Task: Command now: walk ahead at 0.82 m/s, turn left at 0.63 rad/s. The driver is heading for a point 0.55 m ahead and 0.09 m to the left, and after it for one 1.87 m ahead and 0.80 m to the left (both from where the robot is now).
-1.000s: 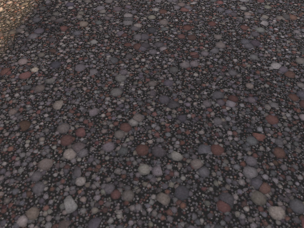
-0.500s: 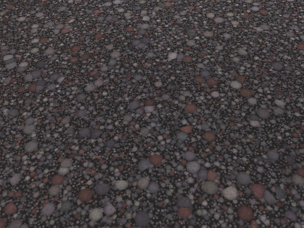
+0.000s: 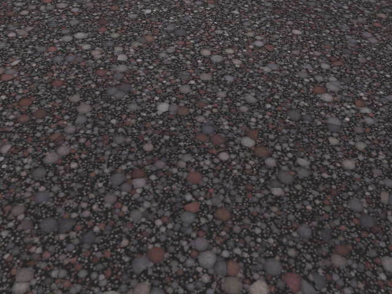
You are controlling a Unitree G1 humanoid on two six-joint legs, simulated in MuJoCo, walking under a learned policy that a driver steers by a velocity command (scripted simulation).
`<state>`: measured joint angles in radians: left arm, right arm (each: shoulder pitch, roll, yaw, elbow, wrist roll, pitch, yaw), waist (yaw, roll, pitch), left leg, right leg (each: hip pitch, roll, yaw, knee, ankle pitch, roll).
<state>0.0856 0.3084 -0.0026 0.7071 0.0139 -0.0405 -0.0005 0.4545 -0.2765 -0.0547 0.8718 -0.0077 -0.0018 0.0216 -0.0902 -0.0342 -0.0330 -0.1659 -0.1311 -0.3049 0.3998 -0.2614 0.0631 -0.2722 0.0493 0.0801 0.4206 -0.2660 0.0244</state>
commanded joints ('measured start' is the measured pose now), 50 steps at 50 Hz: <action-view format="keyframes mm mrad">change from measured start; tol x32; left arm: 1 227 199 64 -7 6 -36 55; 38 13 -15 18 24 -14 -3 -66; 45 684 173 107 237 -16 29 -18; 50 315 54 72 148 33 -13 1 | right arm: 1 -208 -117 -38 -131 26 -45 0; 16 -530 -60 22 -337 -26 -1 97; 21 39 -175 -31 -169 -33 -10 45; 50 -211 -81 46 -166 -20 -99 -11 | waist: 1 216 -3 -35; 16 118 -35 210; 23 -4 344 -389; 33 102 84 194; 43 343 165 -81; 46 227 -250 -26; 50 89 151 131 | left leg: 1 -581 52 -72 162 -275 17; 9 -846 214 265 856 16 -9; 19 -298 68 521 426 61 123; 24 584 443 -419 -60 -287 212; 30 -111 339 135 -247 -13 59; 38 94 217 554 -316 875 -67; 43 205 323 536 241 1536 -87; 44 96 301 520 616 1357 -64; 46 -508 44 362 1356 -257 -20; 50 -591 183 189 1144 -30 23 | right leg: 1 657 -218 149 -126 -73 -68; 3 587 -523 534 -204 -460 -205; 14 225 -261 -203 -370 209 -102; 20 266 -326 -308 185 1372 -96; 21 108 -314 -296 466 1227 -96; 23 -451 -61 -120 1208 -277 -67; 40 -243 -3 -298 290 450 -161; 45 409 -34 -58 135 169 -318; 47 620 -302 582 -2 -84 -485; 50 120 -310 453 -247 -307 -341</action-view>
